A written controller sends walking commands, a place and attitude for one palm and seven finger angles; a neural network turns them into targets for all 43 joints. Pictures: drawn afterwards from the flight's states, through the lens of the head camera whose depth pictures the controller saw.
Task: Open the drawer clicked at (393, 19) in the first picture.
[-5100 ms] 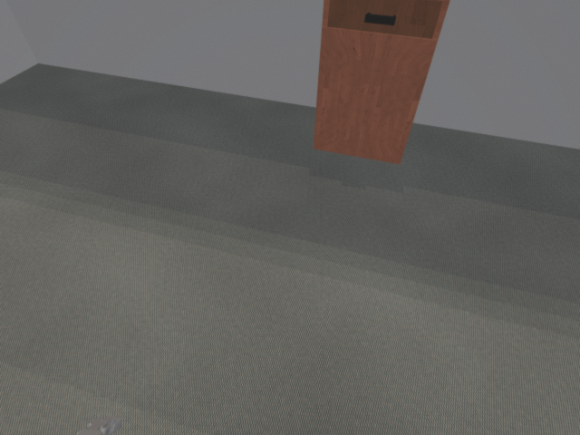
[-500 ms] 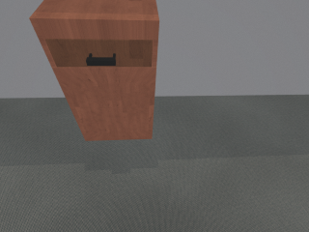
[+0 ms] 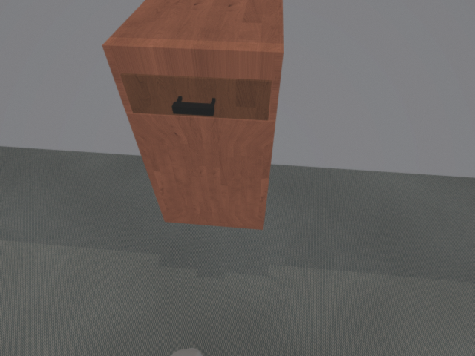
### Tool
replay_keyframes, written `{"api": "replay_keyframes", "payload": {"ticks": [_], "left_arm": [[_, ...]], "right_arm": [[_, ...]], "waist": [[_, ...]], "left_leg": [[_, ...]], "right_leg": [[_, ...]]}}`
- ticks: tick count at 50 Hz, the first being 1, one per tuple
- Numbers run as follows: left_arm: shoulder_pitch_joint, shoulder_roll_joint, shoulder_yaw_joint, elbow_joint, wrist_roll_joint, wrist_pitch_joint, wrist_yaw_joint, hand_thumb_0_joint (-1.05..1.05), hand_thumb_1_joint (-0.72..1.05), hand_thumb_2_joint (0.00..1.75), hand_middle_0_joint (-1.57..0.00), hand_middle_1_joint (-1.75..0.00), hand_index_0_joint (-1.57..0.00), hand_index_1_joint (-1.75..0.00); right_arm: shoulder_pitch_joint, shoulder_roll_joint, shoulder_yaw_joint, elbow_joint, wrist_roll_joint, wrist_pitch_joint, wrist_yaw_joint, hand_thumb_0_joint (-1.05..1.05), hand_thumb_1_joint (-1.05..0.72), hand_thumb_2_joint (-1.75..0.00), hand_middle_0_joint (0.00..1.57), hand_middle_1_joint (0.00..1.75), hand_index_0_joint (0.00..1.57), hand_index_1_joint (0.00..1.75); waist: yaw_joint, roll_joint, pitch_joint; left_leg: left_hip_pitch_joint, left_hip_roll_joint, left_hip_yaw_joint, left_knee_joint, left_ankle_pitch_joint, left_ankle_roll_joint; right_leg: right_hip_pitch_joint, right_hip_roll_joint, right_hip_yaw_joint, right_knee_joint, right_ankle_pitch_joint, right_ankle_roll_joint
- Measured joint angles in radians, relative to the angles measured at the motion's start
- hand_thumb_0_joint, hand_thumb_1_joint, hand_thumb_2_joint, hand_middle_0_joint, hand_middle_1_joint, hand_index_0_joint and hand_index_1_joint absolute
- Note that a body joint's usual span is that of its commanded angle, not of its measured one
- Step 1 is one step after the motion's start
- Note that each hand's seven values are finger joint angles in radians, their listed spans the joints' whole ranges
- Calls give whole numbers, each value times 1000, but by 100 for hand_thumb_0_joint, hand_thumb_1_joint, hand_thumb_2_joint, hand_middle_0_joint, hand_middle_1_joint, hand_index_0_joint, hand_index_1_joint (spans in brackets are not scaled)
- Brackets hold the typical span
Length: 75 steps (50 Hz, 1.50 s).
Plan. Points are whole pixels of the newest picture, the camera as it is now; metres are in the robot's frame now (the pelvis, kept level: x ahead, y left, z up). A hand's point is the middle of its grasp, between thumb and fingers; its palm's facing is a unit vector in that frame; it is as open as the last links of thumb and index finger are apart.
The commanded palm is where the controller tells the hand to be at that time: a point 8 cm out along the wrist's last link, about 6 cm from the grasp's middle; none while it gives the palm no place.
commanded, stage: take the last steps up to it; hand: left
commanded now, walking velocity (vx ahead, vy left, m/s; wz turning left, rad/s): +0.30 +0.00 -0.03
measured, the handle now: (195, 104) +0.80 +0.22 -0.03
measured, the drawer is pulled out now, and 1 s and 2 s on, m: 0.00 0.00 0.00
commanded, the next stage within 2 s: come to a stop and stand still in 0.64 s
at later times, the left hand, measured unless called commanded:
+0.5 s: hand (158, 288) +0.28 +0.21 -0.17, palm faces -0.06 -0.97 -0.22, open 7.4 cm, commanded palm none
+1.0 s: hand (176, 280) +0.31 +0.18 -0.20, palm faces +0.02 -0.98 -0.18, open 7.3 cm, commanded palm none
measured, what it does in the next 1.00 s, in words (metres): walks ahead: left foot, then right foot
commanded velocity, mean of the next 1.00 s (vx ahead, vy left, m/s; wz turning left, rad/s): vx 0.09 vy -0.02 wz -0.02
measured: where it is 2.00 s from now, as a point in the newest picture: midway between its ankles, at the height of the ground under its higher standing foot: outside the picture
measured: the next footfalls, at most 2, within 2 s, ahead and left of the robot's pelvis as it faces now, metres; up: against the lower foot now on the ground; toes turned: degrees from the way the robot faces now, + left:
left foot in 0.12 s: +0.10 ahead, +0.15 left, +0.00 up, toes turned +8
right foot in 0.56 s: +0.31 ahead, -0.10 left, +0.00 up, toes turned -12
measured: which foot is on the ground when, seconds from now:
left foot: up 0.00-0.10, down 0.12-0.56, up 0.58-0.90, down 0.92-1.00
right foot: down 0.00-0.12, up 0.14-0.54, down 0.56-0.98, up 1.00-1.00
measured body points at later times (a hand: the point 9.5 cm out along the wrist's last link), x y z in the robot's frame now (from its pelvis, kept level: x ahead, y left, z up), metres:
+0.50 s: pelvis +0.16 +0.03 -0.01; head +0.18 +0.02 +0.44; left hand +0.28 +0.26 -0.15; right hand +0.08 -0.18 -0.17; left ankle +0.07 +0.15 -0.75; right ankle +0.24 -0.10 -0.72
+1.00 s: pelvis +0.29 +0.01 -0.01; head +0.30 +0.02 +0.43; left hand +0.31 +0.24 -0.18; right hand +0.35 -0.22 -0.16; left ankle +0.34 +0.12 -0.75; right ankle +0.26 -0.10 -0.74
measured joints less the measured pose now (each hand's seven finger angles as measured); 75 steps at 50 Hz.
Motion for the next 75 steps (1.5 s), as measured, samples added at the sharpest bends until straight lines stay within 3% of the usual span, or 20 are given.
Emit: {"api": "replay_keyframes", "payload": {"ticks": [5,9,11,14,20,26,28,31,33,35,40,43,46,51,57,60,63,67,70,75], "left_arm": [[36,20,13,35,-3,14,-3,1,91,90,-20,-29,-20,-30],[12,48,21,57,-6,49,-6,1,91,90,-20,-29,-20,-30],[-22,62,28,55,-4,56,-10,1,91,90,-20,-29,-20,-30],[-96,89,40,24,-2,54,-16,1,91,90,-20,-29,-20,-30],[-253,120,50,-69,-5,50,-20,1,92,90,-20,-29,-19,-30],[-353,114,44,-122,-7,42,-25,1,92,90,-19,-29,-19,-30],[-365,112,39,-132,-4,20,-26,1,91,90,-20,-29,-19,-30],[-372,91,32,-133,-9,-11,-19,0,91,90,-20,-29,-19,-30],[-352,74,26,-127,-14,-9,-12,0,91,90,-20,-29,-20,-30],[-322,57,23,-113,-17,-2,-4,0,91,90,-20,-29,-20,-30],[-267,80,36,-82,-13,7,14,-2,96,90,-20,-29,-20,-30],[-243,80,26,-58,-11,22,15,-1,95,90,-20,-29,-20,-30],[-217,73,16,-40,-18,43,18,-1,94,90,-20,-29,-20,-30],[-211,89,17,-44,-25,86,26,0,92,90,-20,-29,-20,-30],[-240,91,26,-79,-22,106,19,1,91,90,-20,-29,-20,-30],[-243,98,31,-97,-22,104,18,1,91,90,-20,-29,-20,-30],[-228,110,32,-112,-16,90,17,1,91,90,-20,-29,-20,-30],[-216,90,20,-104,-3,87,18,1,91,90,-20,-29,-20,-30],[-209,76,13,-98,-4,84,18,1,91,90,-20,-29,-20,-30],[-227,67,7,-89,-7,67,23,1,92,90,-20,-29,-20,-30]], "right_arm": [[-39,23,18,-18,5,-39,-3,1,-91,-90,20,30,19,30],[-66,63,25,-38,3,-88,-26,0,-91,-90,20,30,20,30],[-57,64,20,-48,7,-104,-44,-1,-94,-90,21,30,20,30],[-23,57,25,-34,4,-112,-53,-1,-95,-90,21,30,20,30],[75,65,36,29,2,-101,-50,-1,-93,-90,20,30,20,30],[144,72,34,71,-7,-80,-42,0,-91,-90,20,30,20,30],[167,73,35,83,-2,-75,-39,0,-91,-90,21,30,20,30],[148,67,35,93,12,-53,-35,1,-91,-90,21,30,20,30],[122,59,31,87,14,-43,-34,1,-91,-90,20,30,20,30],[88,48,27,69,10,-38,-35,1,-91,-90,20,30,20,30],[10,35,25,11,6,-42,-39,1,-91,-90,20,30,20,30],[-32,28,32,-1,11,-47,-50,1,-92,-90,20,30,19,30],[-58,20,38,-5,16,-50,-53,1,-92,-90,20,30,19,30],[-103,60,52,-23,13,-33,-59,0,-92,-90,20,30,20,30],[-169,59,45,-66,5,-12,-64,0,-91,-90,21,30,20,30],[-179,47,35,-73,4,-5,-59,0,-91,-90,21,30,20,30],[-165,33,25,-73,9,3,-50,0,-90,-90,21,30,20,30],[-126,2,8,-56,15,32,-43,0,-90,-90,21,30,20,30],[-99,-8,7,-34,15,35,-44,1,-91,-90,20,30,20,30],[-56,-3,19,-2,20,19,-50,1,-91,-90,20,30,20,30]], "waist": [[21,-23,15],[5,-61,39],[-15,-63,34],[-35,-60,27],[-48,-50,22],[-91,-15,43],[-97,-4,49],[-97,19,77],[-88,20,80],[-82,21,74],[-71,17,47],[-47,17,44],[-31,22,41],[-3,-55,56],[-13,-19,98],[-17,1,99],[-21,7,78],[-36,40,56],[-41,33,37],[-49,17,29]], "left_leg": [[129,-20,52,-254,-6,23],[171,-41,96,-238,-25,49],[215,-46,113,-280,-32,51],[285,-61,121,-367,-13,53],[397,-81,125,-472,-17,44],[461,-59,132,-433,-109,3],[450,-34,128,-332,-180,-12],[290,-11,42,77,-262,23],[179,-16,10,276,-237,34],[90,-7,1,337,-178,34],[2,13,10,136,-98,7],[42,1,8,-61,-48,-7],[128,-9,9,-251,94,-1],[166,-50,52,-276,41,39],[139,-36,48,-322,98,34],[120,-23,47,-322,115,17],[85,-17,45,-277,108,-7],[41,-43,-27,-90,-137,10],[44,-66,-42,43,-168,17],[162,-67,-36,-79,-165,9]], "right_leg": [[-12,-24,3,90,-82,40],[-176,-39,70,503,-222,2],[-274,-32,75,674,-187,-10],[-378,-37,66,749,-103,-4],[-464,-53,65,601,6,14],[-401,-33,45,333,31,-2],[-348,-11,29,252,109,-26],[-329,10,4,321,41,-65],[-285,20,-2,289,14,-71],[-241,32,-6,229,29,-64],[-167,51,-16,119,50,-66],[-143,59,-9,114,35,-57],[-138,67,-7,174,-17,-39],[-181,25,49,330,-153,-6],[-288,46,116,594,-276,10],[-273,39,121,529,-250,13],[-192,25,118,302,-108,7],[-179,44,90,287,-99,-47],[-166,49,86,233,-63,-63],[-171,71,67,181,-18,-79]]}}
